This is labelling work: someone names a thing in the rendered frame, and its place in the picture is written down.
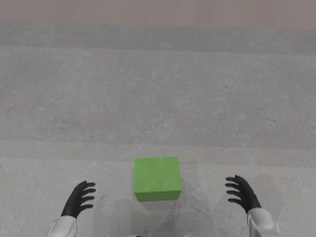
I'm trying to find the robot right forearm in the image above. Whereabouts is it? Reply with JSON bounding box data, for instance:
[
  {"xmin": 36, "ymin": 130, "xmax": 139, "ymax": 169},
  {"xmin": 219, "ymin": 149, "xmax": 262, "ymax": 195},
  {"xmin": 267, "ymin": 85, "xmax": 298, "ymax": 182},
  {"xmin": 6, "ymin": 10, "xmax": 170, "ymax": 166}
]
[{"xmin": 247, "ymin": 207, "xmax": 282, "ymax": 237}]

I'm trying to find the carton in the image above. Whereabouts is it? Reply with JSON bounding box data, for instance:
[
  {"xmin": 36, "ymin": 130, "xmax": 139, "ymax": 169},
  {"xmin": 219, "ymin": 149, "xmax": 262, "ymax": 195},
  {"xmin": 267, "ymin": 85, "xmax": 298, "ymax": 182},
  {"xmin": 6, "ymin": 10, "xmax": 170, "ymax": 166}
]
[{"xmin": 134, "ymin": 156, "xmax": 183, "ymax": 202}]

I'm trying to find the robot left forearm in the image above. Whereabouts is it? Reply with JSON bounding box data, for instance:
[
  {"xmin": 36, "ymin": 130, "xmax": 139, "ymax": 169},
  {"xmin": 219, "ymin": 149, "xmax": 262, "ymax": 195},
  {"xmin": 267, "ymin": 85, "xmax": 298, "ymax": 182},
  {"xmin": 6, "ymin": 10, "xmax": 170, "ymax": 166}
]
[{"xmin": 45, "ymin": 215, "xmax": 77, "ymax": 237}]

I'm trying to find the robot left hand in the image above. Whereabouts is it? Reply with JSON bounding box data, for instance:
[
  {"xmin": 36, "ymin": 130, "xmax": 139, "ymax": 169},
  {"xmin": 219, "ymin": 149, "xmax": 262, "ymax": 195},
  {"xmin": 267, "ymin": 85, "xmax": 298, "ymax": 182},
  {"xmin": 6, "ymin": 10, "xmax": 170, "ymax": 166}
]
[{"xmin": 61, "ymin": 181, "xmax": 96, "ymax": 219}]

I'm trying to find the robot right hand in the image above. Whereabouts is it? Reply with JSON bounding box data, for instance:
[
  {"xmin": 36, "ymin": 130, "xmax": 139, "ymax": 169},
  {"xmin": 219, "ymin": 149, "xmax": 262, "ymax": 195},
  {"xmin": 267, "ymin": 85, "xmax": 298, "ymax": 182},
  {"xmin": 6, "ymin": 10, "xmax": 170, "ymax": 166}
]
[{"xmin": 225, "ymin": 175, "xmax": 262, "ymax": 214}]

